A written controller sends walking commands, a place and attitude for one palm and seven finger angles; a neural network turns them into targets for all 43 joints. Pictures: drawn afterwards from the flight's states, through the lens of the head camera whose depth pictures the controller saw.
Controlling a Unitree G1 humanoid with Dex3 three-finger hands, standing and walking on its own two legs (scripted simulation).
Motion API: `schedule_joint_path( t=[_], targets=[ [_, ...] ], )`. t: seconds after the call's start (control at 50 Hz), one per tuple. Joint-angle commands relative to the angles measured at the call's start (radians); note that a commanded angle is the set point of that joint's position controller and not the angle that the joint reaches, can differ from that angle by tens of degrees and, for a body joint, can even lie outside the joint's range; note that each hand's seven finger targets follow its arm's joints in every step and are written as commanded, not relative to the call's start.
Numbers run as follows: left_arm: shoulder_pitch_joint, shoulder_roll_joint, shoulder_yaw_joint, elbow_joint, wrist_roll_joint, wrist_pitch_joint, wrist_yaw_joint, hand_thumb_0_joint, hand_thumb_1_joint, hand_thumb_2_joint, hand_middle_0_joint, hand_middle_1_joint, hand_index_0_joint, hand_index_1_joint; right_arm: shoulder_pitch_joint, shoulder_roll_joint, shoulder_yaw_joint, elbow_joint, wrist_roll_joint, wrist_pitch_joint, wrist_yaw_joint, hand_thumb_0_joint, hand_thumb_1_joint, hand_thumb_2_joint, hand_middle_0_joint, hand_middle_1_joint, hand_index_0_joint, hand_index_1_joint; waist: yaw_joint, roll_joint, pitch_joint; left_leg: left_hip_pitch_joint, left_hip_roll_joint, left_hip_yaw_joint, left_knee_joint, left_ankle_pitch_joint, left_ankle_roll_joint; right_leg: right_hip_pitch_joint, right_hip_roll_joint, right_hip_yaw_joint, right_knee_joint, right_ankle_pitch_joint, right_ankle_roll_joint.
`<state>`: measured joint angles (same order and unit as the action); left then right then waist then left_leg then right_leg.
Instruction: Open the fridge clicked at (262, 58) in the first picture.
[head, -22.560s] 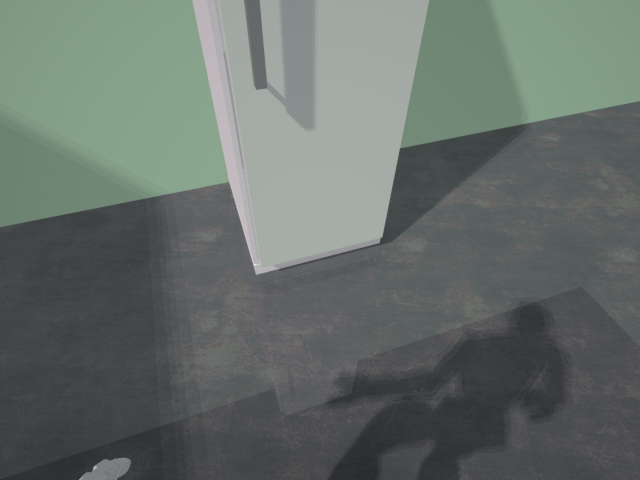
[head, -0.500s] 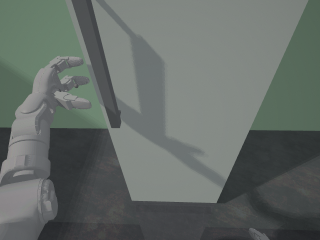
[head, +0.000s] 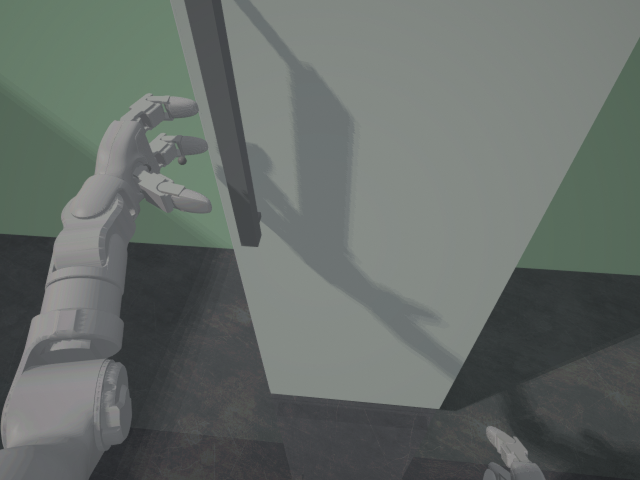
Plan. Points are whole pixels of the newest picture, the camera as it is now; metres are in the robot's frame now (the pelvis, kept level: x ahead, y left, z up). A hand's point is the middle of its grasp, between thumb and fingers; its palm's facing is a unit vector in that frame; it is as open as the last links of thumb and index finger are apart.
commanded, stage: move the hooked fingers beside the handle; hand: left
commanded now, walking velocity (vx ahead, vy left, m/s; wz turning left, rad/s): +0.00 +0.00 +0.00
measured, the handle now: (236, 131) +0.48 +0.14 +0.22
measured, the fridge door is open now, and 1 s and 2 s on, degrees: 0 0 0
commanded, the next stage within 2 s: feel for the door with the fingertips in 1.74 s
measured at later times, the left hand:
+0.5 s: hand (174, 167) +0.42 +0.20 +0.21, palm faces +0.00 -1.00 -0.04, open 14.0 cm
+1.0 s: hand (182, 144) +0.42 +0.18 +0.24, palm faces -0.06 -1.00 +0.00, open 14.0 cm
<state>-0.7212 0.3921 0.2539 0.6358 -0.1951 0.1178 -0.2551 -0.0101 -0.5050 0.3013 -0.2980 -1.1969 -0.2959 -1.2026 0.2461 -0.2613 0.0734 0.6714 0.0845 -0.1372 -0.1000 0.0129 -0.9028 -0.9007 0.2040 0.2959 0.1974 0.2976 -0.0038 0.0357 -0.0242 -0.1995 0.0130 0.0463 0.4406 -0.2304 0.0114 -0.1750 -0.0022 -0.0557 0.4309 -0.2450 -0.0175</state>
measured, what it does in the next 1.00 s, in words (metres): stands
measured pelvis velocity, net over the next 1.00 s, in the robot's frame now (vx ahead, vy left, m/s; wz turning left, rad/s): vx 0.00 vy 0.00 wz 0.00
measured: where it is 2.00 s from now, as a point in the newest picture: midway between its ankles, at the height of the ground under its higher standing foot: outside the picture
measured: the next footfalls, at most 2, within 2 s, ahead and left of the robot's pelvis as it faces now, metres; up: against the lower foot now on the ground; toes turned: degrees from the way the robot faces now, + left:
none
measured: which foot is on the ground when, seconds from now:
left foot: down 0.00-1.00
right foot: down 0.00-1.00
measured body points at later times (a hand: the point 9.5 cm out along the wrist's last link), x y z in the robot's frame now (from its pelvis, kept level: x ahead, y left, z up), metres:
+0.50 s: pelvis +0.01 +0.00 +0.00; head +0.00 -0.02 +0.45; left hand +0.41 +0.26 +0.21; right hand +0.13 -0.26 -0.10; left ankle +0.00 +0.11 -0.74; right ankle -0.01 -0.11 -0.74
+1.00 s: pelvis +0.00 +0.00 +0.00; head -0.01 -0.01 +0.45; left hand +0.42 +0.24 +0.24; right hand +0.13 -0.24 -0.10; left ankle +0.00 +0.11 -0.74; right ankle -0.01 -0.11 -0.74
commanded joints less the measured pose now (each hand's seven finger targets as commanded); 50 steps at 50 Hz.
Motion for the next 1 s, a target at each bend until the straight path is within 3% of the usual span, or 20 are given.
schedule_joint_path(
  t=[0.0,0.06,0.08,0.16,0.2,0.26,0.3,0.34,0.4,0.5,0.52,0.56,0.64,0.68,0.74,0.8,0.82,0.86,0.9,0.98],
  targets=[
    [-0.54,0.274,0.083,-0.029,-0.015,-0.038,-0.002,0.0,-0.5,0.3,-0.3,-1.2,-0.3,-1.2,-0.031,-0.139,-0.048,-0.082,-0.001,-0.044,-0.01,0.0,-0.9,-0.9,0.2,0.3,0.2,0.3,-0.026,-0.025,-0.188,0.102,0.003,-0.056,-0.053,0.132,0.03,-0.038,0.0,0.034,-0.064,0.202,-0.013],
    [-0.428,0.326,0.127,0.094,0.008,0.013,-0.008,0.0,-0.5,0.3,-0.3,-1.2,-0.3,-1.2,-0.013,-0.151,-0.056,-0.094,-0.001,-0.021,-0.005,0.0,-0.9,-0.9,0.2,0.3,0.2,0.3,0.005,-0.035,-0.18,0.04,-0.003,-0.04,-0.053,0.14,0.032,-0.011,-0.012,0.041,-0.057,0.23,-0.013],
    [-0.437,0.296,0.085,0.079,0.017,0.013,-0.017,0.0,-0.5,0.3,-0.3,-1.2,-0.3,-1.2,-0.009,-0.152,-0.055,-0.104,0.0,-0.016,-0.001,0.0,-0.9,-0.9,0.2,0.3,0.2,0.3,-0.003,-0.018,-0.195,0.039,-0.003,-0.038,-0.051,0.166,0.031,0.0,-0.015,0.039,-0.048,0.259,-0.016],
    [-0.463,0.319,0.119,-0.192,-0.01,-0.077,-0.037,0.0,-0.5,0.3,-0.3,-1.2,-0.3,-1.2,-0.013,-0.146,-0.074,-0.16,-0.006,-0.025,0.011,0.0,-0.9,-0.9,0.2,0.3,0.2,0.3,0.008,-0.041,-0.403,0.155,0.0,-0.039,-0.017,0.32,0.039,0.102,-0.006,0.043,-0.017,0.415,-0.016],
    [-0.508,0.326,0.137,-0.318,-0.034,-0.119,-0.049,0.0,-0.5,0.3,-0.3,-1.2,-0.3,-1.2,-0.02,-0.14,-0.075,-0.165,-0.007,-0.035,0.01,0.0,-0.9,-0.9,0.2,0.3,0.2,0.3,0.005,-0.046,-0.449,0.201,0.002,-0.038,-0.012,0.367,0.041,0.131,-0.001,0.045,-0.013,0.459,-0.014],
    [-0.495,0.3,0.121,-0.337,-0.044,-0.109,-0.054,0.0,-0.5,0.3,-0.3,-1.2,-0.3,-1.2,-0.028,-0.137,-0.07,-0.147,-0.003,-0.043,0.007,0.0,-0.9,-0.9,0.2,0.3,0.2,0.3,-0.003,0.023,-0.361,0.217,0.006,-0.037,-0.021,0.353,0.038,0.07,0.006,0.039,-0.034,0.411,-0.014],
    [-0.455,0.268,0.103,-0.251,-0.039,-0.06,-0.045,0.0,-0.5,0.3,-0.3,-1.2,-0.3,-1.2,-0.029,-0.139,-0.066,-0.125,0.001,-0.043,0.006,0.0,-0.9,-0.9,0.2,0.3,0.2,0.3,-0.007,0.041,-0.238,0.157,0.002,-0.034,-0.042,0.258,0.035,0.012,0.009,0.033,-0.055,0.326,-0.015],
    [-0.398,0.29,0.116,-0.146,-0.021,0.0,-0.034,0.0,-0.5,0.3,-0.3,-1.2,-0.3,-1.2,-0.032,-0.148,-0.064,-0.114,0.005,-0.031,0.003,0.0,-0.9,-0.9,0.2,0.3,0.2,0.3,-0.001,0.023,-0.15,0.093,-0.001,-0.028,-0.058,0.184,0.036,-0.014,0.005,0.032,-0.071,0.261,-0.013],
    [-0.39,0.259,0.083,-0.174,-0.01,0.036,-0.025,0.0,-0.5,0.3,-0.3,-1.2,-0.3,-1.2,-0.032,-0.146,-0.068,-0.131,0.004,-0.024,0.007,0.0,-0.9,-0.9,0.2,0.3,0.2,0.3,0.0,0.021,-0.201,0.102,-0.002,-0.037,-0.053,0.195,0.034,-0.004,0.002,0.029,-0.06,0.258,-0.017],
    [-0.424,0.317,0.148,-0.4,-0.037,-0.038,-0.033,0.0,-0.5,0.3,-0.3,-1.2,-0.3,-1.2,-0.06,-0.134,-0.071,-0.172,-0.005,-0.031,0.011,0.0,-0.9,-0.9,0.2,0.3,0.2,0.3,0.014,-0.017,-0.398,0.199,-0.003,-0.034,-0.024,0.337,0.038,0.112,0.002,0.038,-0.029,0.422,-0.015],
    [-0.425,0.281,0.107,-0.433,-0.039,-0.052,-0.038,0.0,-0.5,0.3,-0.3,-1.2,-0.3,-1.2,-0.069,-0.129,-0.068,-0.177,-0.004,-0.031,0.009,0.0,-0.9,-0.9,0.2,0.3,0.2,0.3,0.007,0.0,-0.389,0.219,0.001,-0.033,-0.024,0.356,0.038,0.101,0.001,0.036,-0.03,0.42,-0.014],
    [-0.4,0.287,0.13,-0.385,-0.048,-0.047,-0.037,0.0,-0.5,0.3,-0.3,-1.2,-0.3,-1.2,-0.074,-0.129,-0.063,-0.163,-0.002,-0.037,0.009,0.0,-0.9,-0.9,0.2,0.3,0.2,0.3,0.009,-0.016,-0.326,0.203,0.001,-0.036,-0.03,0.322,0.038,0.068,0.007,0.035,-0.042,0.392,-0.013],
    [-0.349,0.277,0.109,-0.155,-0.032,0.045,-0.038,0.0,-0.5,0.3,-0.3,-1.2,-0.3,-1.2,-0.074,-0.142,-0.053,-0.13,0.008,-0.011,-0.002,0.0,-0.9,-0.9,0.2,0.3,0.2,0.3,-0.003,-0.022,-0.125,0.086,-0.003,-0.03,-0.06,0.148,0.036,-0.026,0.0,0.035,-0.078,0.239,-0.009],
    [-0.394,0.255,0.063,-0.097,-0.016,0.073,-0.037,0.0,-0.5,0.3,-0.3,-1.2,-0.3,-1.2,-0.069,-0.144,-0.051,-0.126,0.01,-0.001,-0.007,0.0,-0.9,-0.9,0.2,0.3,0.2,0.3,-0.021,-0.018,-0.103,0.064,-0.003,-0.04,-0.061,0.1,0.033,-0.062,-0.004,0.036,-0.084,0.176,-0.009],
    [-0.5,0.259,0.044,-0.177,-0.014,0.034,-0.033,0.0,-0.5,0.3,-0.3,-1.2,-0.3,-1.2,-0.071,-0.14,-0.056,-0.142,0.006,-0.005,-0.012,0.0,-0.9,-0.9,0.2,0.3,0.2,0.3,-0.032,0.006,-0.212,0.123,-0.004,-0.05,-0.045,0.132,0.037,-0.04,-0.004,0.04,-0.075,0.19,-0.013],
    [-0.659,0.228,0.009,-0.326,-0.034,-0.059,-0.038,0.0,-0.5,0.3,-0.3,-1.2,-0.3,-1.2,-0.074,-0.129,-0.053,-0.15,0.001,-0.033,-0.015,0.0,-0.9,-0.9,0.2,0.3,0.2,0.3,-0.05,0.043,-0.359,0.235,-0.004,-0.067,-0.023,0.202,0.034,-0.013,0.004,0.039,-0.059,0.244,-0.019],
    [-0.657,0.26,0.037,-0.351,-0.042,-0.087,-0.036,0.0,-0.5,0.3,-0.3,-1.2,-0.3,-1.2,-0.067,-0.13,-0.056,-0.147,-0.004,-0.039,-0.017,0.0,-0.9,-0.9,0.2,0.3,0.2,0.3,-0.046,-0.003,-0.402,0.256,0.003,-0.067,-0.017,0.238,0.036,0.014,0.005,0.038,-0.055,0.273,-0.016],
    [-0.656,0.277,0.068,-0.316,-0.052,-0.102,-0.036,0.0,-0.5,0.3,-0.3,-1.2,-0.3,-1.2,-0.062,-0.133,-0.051,-0.13,-0.005,-0.049,-0.016,0.0,-0.9,-0.9,0.2,0.3,0.2,0.3,-0.036,0.009,-0.415,0.259,-0.002,-0.074,-0.022,0.252,0.031,0.031,0.008,0.035,-0.048,0.293,-0.019],
    [-0.594,0.237,0.055,-0.194,-0.05,-0.072,-0.033,0.0,-0.5,0.3,-0.3,-1.2,-0.3,-1.2,-0.06,-0.13,-0.047,-0.106,-0.001,-0.05,-0.013,0.0,-0.9,-0.9,0.2,0.3,0.2,0.3,-0.027,0.028,-0.311,0.204,-0.002,-0.065,-0.034,0.225,0.026,-0.005,0.008,0.03,-0.055,0.27,-0.02],
    [-0.399,0.287,0.102,0.139,-0.002,0.041,-0.007,0.0,-0.5,0.3,-0.3,-1.2,-0.3,-1.2,-0.016,-0.153,-0.05,-0.079,-0.001,-0.009,-0.001,0.0,-0.9,-0.9,0.2,0.3,0.2,0.3,-0.002,-0.067,-0.095,0.001,-0.003,-0.048,-0.064,0.115,0.028,-0.048,-0.003,0.026,-0.07,0.194,-0.012]
  ],
)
